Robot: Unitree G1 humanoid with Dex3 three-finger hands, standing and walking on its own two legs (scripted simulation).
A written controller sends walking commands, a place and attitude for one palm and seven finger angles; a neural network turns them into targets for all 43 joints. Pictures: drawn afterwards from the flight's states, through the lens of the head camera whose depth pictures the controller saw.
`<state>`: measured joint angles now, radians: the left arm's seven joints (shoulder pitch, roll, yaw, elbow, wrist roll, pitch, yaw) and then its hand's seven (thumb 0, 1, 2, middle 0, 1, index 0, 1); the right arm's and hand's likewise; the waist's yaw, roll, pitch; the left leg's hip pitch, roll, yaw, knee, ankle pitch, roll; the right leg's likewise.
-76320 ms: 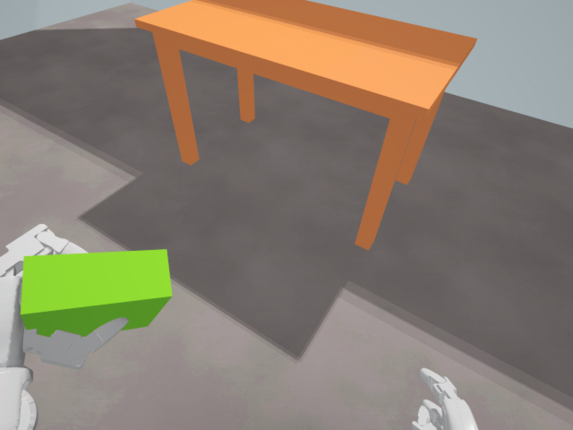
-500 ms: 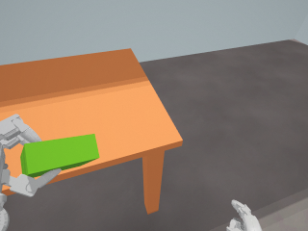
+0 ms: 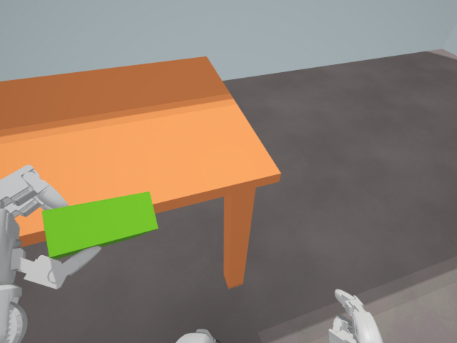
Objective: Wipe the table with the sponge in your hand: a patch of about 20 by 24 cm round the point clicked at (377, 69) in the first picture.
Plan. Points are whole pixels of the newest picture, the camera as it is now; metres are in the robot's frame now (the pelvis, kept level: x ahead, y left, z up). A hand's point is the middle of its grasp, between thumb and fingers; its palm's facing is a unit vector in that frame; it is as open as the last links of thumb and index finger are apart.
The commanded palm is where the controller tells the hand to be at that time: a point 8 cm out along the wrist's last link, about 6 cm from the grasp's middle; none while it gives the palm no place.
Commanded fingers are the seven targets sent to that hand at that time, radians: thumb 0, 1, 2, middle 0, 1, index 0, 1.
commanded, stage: step back with the hand held close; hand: left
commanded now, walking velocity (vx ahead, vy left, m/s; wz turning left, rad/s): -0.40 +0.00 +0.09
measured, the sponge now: (112, 224) +0.23 +0.21 +0.15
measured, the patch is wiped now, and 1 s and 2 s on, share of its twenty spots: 1.00 1.00 1.00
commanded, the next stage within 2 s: stop stepping back and stand still in 0.14 s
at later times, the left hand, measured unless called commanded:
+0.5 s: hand out of the picture +0.05 +0.26 +0.19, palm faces +0.38 -0.84 -0.39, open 9.0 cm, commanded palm +0.02 +0.30 +0.21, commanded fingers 0.00 0.10 1.30 -1.20 -1.60 -1.20 -1.60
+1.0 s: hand out of the picture -0.03 +0.28 +0.20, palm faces +0.44 -0.83 -0.34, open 9.0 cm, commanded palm -0.07 +0.33 +0.21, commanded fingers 0.00 0.10 1.30 -1.20 -1.60 -1.20 -1.60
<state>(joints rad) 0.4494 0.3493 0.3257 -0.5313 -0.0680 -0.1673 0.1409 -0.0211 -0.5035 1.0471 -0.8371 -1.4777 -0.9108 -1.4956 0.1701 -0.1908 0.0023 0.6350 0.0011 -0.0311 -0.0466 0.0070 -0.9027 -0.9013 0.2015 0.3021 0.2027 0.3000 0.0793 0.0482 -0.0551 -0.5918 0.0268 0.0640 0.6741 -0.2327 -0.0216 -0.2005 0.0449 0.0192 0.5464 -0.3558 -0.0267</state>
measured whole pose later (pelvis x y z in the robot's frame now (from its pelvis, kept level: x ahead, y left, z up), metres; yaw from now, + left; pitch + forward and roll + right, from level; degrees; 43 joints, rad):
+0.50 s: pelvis -0.15 +0.03 +0.01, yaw -2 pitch -1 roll +1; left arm 0.50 0.39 0.31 -0.50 -0.06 -0.10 0.14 -0.02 -0.51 1.04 -0.84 -1.48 -0.92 -1.49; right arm 0.28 -0.22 -0.01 0.69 0.01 -0.03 -0.07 0.01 -0.90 -0.90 0.20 0.30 0.20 0.30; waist 0.02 0.01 -0.08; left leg -0.49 0.00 0.02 0.88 -0.34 0.00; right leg -0.26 0.00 -0.02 0.52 -0.24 -0.04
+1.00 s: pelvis -0.22 +0.04 +0.01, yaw +1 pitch -2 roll +2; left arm 0.44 0.35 0.30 -0.48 -0.05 -0.13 0.14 -0.02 -0.51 1.04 -0.84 -1.48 -0.92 -1.50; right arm 0.26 -0.21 0.01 0.67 0.00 -0.07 -0.09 0.01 -0.90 -0.90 0.20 0.30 0.20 0.30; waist 0.02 -0.02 -0.03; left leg -0.35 0.05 0.08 0.71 -0.37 0.03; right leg -0.26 -0.02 -0.07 0.53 -0.25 -0.06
